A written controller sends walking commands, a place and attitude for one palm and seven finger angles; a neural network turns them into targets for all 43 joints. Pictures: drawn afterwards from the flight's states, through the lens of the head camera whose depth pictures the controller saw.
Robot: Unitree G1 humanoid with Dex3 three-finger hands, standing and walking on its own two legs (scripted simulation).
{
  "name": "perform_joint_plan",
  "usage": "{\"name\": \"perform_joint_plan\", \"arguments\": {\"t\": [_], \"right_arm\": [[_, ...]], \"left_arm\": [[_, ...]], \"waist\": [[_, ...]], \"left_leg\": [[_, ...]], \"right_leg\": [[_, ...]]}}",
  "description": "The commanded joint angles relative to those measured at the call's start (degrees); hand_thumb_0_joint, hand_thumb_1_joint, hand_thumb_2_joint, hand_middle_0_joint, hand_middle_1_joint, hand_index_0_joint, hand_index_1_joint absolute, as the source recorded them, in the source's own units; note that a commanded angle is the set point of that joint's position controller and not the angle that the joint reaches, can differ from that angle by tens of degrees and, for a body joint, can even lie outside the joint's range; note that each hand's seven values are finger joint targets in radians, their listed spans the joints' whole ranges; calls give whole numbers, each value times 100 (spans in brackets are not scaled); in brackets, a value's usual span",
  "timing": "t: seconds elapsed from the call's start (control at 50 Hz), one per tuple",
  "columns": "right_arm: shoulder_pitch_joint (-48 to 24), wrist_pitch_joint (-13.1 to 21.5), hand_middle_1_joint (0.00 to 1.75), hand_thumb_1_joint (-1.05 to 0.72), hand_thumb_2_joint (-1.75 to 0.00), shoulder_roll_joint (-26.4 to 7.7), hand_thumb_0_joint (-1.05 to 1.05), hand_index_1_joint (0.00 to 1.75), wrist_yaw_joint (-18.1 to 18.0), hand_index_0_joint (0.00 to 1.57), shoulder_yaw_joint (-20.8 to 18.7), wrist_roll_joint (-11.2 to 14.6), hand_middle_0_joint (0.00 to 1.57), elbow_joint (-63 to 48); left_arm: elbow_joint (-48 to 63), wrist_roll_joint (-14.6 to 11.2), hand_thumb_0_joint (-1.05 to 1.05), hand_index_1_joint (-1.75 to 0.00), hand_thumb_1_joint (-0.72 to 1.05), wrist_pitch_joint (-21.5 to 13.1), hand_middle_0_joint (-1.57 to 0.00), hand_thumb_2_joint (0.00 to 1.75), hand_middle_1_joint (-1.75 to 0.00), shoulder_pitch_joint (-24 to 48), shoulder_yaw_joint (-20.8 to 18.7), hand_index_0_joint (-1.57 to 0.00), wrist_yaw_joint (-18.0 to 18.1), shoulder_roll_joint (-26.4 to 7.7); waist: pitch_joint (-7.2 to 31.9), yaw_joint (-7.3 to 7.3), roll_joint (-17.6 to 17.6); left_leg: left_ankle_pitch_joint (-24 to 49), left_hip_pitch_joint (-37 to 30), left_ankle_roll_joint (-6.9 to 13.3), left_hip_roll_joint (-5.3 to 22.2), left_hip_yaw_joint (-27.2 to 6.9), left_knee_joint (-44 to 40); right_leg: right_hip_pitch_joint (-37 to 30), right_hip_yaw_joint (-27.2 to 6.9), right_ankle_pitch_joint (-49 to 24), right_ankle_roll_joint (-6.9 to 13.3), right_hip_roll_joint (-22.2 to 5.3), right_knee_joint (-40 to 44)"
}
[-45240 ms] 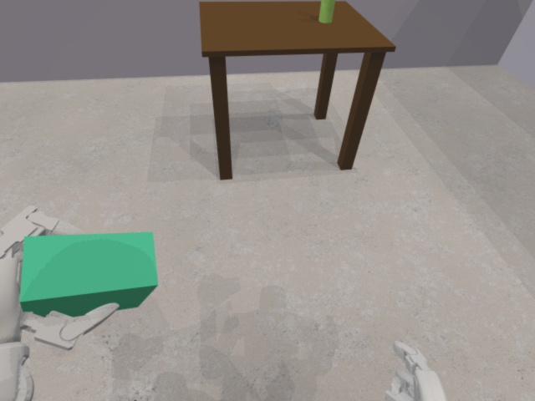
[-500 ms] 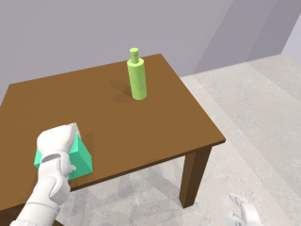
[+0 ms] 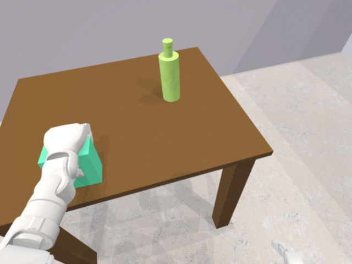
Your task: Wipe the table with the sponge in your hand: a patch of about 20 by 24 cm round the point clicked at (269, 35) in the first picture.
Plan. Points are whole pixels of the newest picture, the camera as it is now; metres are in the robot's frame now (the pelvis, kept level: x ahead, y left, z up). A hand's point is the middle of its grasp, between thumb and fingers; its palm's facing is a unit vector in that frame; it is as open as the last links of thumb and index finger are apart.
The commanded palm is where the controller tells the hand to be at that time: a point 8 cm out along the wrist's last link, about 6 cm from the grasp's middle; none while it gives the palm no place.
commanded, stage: wipe forward along the middle lane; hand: left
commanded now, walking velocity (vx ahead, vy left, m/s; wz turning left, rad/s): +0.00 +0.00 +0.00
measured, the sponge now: (76, 169) +0.33 +0.31 +0.00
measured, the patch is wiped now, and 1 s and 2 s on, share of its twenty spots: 0.95 0.95 0.95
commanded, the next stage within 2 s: slide back across to the first lane in 1.26 s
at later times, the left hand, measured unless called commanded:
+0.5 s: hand (77, 139) +0.40 +0.31 +0.05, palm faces -0.12 +0.02 -0.99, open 10.3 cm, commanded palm +0.39 +0.31 +0.09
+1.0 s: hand (77, 123) +0.45 +0.33 +0.05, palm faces -0.16 +0.05 -0.99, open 10.3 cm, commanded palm +0.45 +0.32 +0.08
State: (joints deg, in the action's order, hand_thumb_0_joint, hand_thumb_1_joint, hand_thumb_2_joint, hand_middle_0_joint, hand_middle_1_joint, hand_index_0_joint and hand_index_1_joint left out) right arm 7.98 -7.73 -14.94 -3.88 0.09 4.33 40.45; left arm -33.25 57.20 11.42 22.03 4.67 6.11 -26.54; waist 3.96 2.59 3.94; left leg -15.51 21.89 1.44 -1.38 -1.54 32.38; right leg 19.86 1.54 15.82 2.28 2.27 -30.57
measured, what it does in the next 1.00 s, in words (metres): stands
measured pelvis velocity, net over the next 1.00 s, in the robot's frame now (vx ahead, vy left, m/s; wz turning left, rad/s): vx -0.01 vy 0.00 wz -0.03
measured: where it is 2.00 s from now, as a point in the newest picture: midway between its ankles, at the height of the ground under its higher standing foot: outside the picture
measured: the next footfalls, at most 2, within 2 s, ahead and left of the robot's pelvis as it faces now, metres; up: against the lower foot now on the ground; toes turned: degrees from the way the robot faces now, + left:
none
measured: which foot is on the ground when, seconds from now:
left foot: down 0.00-1.00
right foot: down 0.00-1.00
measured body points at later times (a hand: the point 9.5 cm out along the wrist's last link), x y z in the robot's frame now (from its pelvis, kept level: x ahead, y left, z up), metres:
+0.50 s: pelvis -0.01 -0.01 -0.01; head +0.03 -0.02 +0.44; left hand +0.40 +0.30 +0.10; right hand +0.07 -0.28 -0.14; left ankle +0.01 +0.10 -0.73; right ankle +0.00 -0.10 -0.73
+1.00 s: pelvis -0.01 +0.00 -0.02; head +0.07 +0.01 +0.42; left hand +0.46 +0.33 +0.10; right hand +0.00 -0.28 -0.15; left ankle +0.01 +0.10 -0.73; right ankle +0.00 -0.10 -0.73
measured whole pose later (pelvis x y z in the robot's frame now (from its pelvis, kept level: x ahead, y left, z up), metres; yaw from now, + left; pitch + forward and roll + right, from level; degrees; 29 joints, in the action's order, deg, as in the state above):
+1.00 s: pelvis -0.01 +0.00 -0.02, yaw -2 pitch +16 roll -3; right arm 19.3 -8.2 -16.7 -2.1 -0.8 3.8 41.8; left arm -67.3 62.7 3.3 49.6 -1.2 8.5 -39.5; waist 6.6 -5.5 3.2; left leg -18.3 40.3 1.5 0.8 -1.5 42.6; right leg 36.8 1.7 16.2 2.2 4.5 -37.0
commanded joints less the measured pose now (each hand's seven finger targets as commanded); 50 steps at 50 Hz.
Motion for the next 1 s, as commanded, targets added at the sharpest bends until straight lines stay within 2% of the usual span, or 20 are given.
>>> {"name": "perform_joint_plan", "arguments": {"t": [0.0,0.04,0.1,0.14,0.18,0.24,0.28,0.34,0.4,0.44,0.5,0.54,0.58,0.64,0.68,0.74,0.8,0.86,0.9,0.98], "right_arm": [[-247,207,30,-90,-90,-848,0,30,-51,20,-286,-32,20,-698],[-168,167,30,-90,-90,-896,0,30,-37,20,-298,-56,20,-669],[10,134,30,-90,-90,-897,0,30,-18,20,-323,-56,20,-648],[47,97,30,-90,-90,-923,0,30,1,20,-332,-60,20,-660],[155,97,30,-90,-90,-891,0,30,22,20,-358,-48,20,-641],[277,68,30,-90,-90,-968,0,30,37,20,-370,-59,20,-605],[360,65,30,-90,-90,-970,0,30,39,20,-383,-46,20,-564],[450,58,30,-90,-90,-992,0,30,54,20,-385,-50,20,-541],[582,63,30,-90,-90,-1012,0,30,56,20,-390,-38,20,-468],[624,63,30,-90,-90,-1026,0,30,56,20,-387,-43,20,-466],[726,91,30,-90,-90,-1012,0,30,57,20,-372,-28,20,-448],[805,99,30,-90,-90,-1040,0,30,46,20,-363,-36,20,-430],[884,106,30,-90,-90,-1028,0,30,44,20,-352,-35,20,-417],[986,112,30,-90,-90,-1060,0,30,39,20,-341,-55,20,-406],[1081,124,30,-90,-90,-1044,0,30,55,20,-332,-49,20,-401],[1173,126,30,-90,-90,-1110,0,30,47,20,-327,-75,20,-363],[1317,140,30,-90,-90,-1099,0,30,63,20,-336,-74,20,-348],[1452,117,30,-90,-90,-1111,0,30,96,20,-357,-94,20,-307],[1497,100,30,-90,-90,-1078,0,30,129,20,-363,-97,20,-335],[1602,97,30,-90,-90,-1112,0,30,135,20,-372,-99,20,-255]], "left_arm": [[-63,177,0,-160,10,-44,-120,130,-160,2255,-250,-120,274,-1061],[-278,260,0,-160,10,-94,-120,130,-160,2283,-600,-120,313,-1465],[-651,218,0,-160,10,-202,-120,130,-160,2374,-496,-120,351,-1337],[-722,246,0,-160,10,-272,-120,130,-160,2344,-705,-120,380,-1548],[-888,222,0,-160,10,-326,-120,130,-160,2475,-440,-120,418,-1249],[-1137,255,0,-160,10,-431,-120,130,-160,2512,-758,-120,454,-1632],[-1279,295,0,-160,10,-496,-120,130,-160,2801,-651,-120,503,-1624],[-1412,382,0,-160,10,-578,-120,130,-160,2961,-791,-120,565,-1876],[-1657,457,0,-160,10,-587,-120,130,-160,3392,-681,-120,639,-1973],[-1793,491,0,-160,10,-586,-120,130,-160,3504,-825,-120,662,-2191],[-2006,483,0,-160,10,-548,-120,130,-160,3858,-630,-120,671,-2138],[-2101,510,0,-160,10,-573,-120,130,-160,4087,-812,-120,642,-2466],[-2199,497,0,-160,10,-569,-120,130,-160,4212,-670,-120,621,-2376],[-2343,515,0,-160,10,-612,-120,130,-160,4333,-872,-120,581,-2709],[-2475,543,0,-160,10,-629,-120,130,-160,4437,-621,-120,549,-2466],[-2536,596,0,-160,10,-688,-120,130,-160,4600,-949,-120,517,-2989],[-2668,629,0,-160,10,-731,-120,130,-160,4665,-785,-120,496,-2824],[-2653,672,0,-160,10,-769,-120,130,-160,4666,-894,-120,475,-2950],[-2672,643,0,-160,10,-758,-120,130,-160,4570,-732,-120,478,-2684],[-2735,602,0,-160,10,-739,-120,130,-160,4927,-682,-120,496,-2668]], "waist": [[1018,-330,-552],[1208,-238,-478],[1257,-344,-692],[1348,-250,-496],[1287,-360,-555],[1293,-331,-741],[1177,-464,-797],[1243,-444,-572],[1150,-614,-537],[1237,-574,-492],[1299,-691,-337],[1471,-682,-244],[1591,-762,-309],[1793,-744,-283],[1597,-853,-213],[1751,-820,-230],[1743,-902,-249],[2033,-837,-13],[2039,-843,48],[1932,-993,-88]], "left_leg": [[427,-402,164,-113,18,-270],[527,-344,160,-108,-15,-240],[569,-149,176,-107,27,-100],[637,-106,156,-104,-6,-101],[610,-78,180,-93,25,-24],[573,163,191,-91,20,15],[408,273,211,-91,53,67],[397,379,208,-95,49,93],[139,525,224,-89,79,176],[137,570,219,-79,56,173],[-75,649,221,-78,80,223],[16,673,220,-65,68,259],[-24,720,230,-67,75,320],[118,832,225,-55,83,384],[19,864,221,-47,76,414],[86,971,233,-26,83,486],[132,1025,233,-22,79,544],[456,805,225,4,57,611],[546,770,211,-2,54,634],[524,742,224,57,-2,632]], "right_leg": [[54,-128,-554,109,71,497],[-9,-160,-646,136,87,458],[-43,-158,-878,95,65,384],[-46,-181,-911,130,82,344],[57,-149,-946,103,76,324],[22,-208,-1007,102,85,306],[168,-200,-854,66,72,308],[202,-244,-835,92,77,280],[416,-279,-538,62,75,296],[411,-268,-498,76,89,275],[530,-292,-266,41,82,284],[457,-318,-378,54,85,241],[469,-326,-375,22,88,217],[319,-369,-642,22,86,158],[569,-314,-526,13,106,141],[482,-375,-621,19,117,115],[623,-323,-709,8,140,41],[655,-278,-963,45,177,-79],[729,-247,-1017,54,203,-87],[985,-176,-864,39,238,-89]]}}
